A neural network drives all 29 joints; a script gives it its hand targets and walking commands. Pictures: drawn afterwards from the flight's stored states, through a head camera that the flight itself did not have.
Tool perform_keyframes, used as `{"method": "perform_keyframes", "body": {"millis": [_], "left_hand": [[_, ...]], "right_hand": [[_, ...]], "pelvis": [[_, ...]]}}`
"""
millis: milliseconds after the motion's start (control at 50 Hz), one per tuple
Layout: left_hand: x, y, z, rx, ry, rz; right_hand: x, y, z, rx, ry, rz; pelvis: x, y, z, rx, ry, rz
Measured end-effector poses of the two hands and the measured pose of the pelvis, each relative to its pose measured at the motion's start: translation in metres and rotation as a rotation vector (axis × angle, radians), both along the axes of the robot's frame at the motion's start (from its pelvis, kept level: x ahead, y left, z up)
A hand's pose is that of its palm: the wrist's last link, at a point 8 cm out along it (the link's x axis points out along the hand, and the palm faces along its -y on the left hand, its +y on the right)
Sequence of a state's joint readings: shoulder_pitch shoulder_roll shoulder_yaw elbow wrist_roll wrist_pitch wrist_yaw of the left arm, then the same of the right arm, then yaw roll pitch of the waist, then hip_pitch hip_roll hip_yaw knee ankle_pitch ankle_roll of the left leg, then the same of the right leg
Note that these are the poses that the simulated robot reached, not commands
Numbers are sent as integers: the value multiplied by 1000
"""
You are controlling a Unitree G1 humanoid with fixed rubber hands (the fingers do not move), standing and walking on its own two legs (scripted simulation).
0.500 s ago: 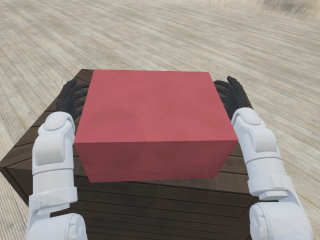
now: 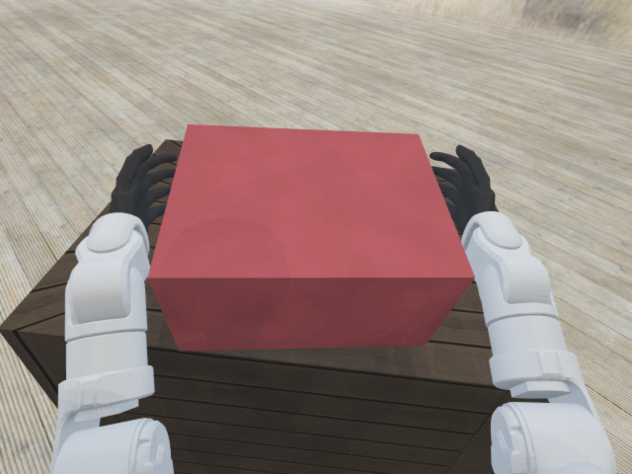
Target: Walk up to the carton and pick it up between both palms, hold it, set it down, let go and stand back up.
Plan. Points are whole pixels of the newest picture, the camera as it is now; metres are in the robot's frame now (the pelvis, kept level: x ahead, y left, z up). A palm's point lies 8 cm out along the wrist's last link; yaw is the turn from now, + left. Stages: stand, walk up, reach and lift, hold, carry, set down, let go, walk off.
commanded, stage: set down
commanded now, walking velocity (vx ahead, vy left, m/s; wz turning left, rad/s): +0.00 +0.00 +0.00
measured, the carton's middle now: (306, 235) +0.37 +0.01 +0.17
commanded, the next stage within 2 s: none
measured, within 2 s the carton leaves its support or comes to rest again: neither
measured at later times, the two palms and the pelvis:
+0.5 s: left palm (159, 225) +0.39 +0.20 +0.16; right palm (454, 237) +0.39 -0.20 +0.15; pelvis +0.03 +0.00 +0.00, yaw +1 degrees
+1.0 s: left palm (168, 226) +0.41 +0.19 +0.14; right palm (453, 239) +0.40 -0.21 +0.14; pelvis +0.03 +0.00 +0.00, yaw +1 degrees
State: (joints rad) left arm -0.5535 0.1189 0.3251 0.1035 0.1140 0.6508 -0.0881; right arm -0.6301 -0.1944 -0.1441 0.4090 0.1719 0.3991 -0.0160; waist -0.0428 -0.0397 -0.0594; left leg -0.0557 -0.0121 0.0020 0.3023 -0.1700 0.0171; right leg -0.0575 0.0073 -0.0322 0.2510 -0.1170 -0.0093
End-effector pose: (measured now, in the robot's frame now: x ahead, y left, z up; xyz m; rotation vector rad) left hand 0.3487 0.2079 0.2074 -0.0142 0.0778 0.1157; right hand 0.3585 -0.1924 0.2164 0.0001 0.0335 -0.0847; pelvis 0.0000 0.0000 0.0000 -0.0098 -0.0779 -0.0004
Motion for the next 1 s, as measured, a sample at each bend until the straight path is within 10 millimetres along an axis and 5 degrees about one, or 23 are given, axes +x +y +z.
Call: {"method": "perform_keyframes", "body": {"millis": [460, 680, 1000], "left_hand": [[41, -7, -47, 52, 19, -27], [49, -6, -56, 37, 15, -18], [60, -14, -65, 37, 74, -34]], "right_hand": [[31, -7, -66, -58, 13, -17], [41, -6, -64, -77, 7, -20], [43, -14, -80, -80, 65, -27]], "pelvis": [[26, -3, 0, -2, 19, 27], [37, -2, 0, -4, 36, 21], [27, 0, 0, -4, 56, 20]]}}
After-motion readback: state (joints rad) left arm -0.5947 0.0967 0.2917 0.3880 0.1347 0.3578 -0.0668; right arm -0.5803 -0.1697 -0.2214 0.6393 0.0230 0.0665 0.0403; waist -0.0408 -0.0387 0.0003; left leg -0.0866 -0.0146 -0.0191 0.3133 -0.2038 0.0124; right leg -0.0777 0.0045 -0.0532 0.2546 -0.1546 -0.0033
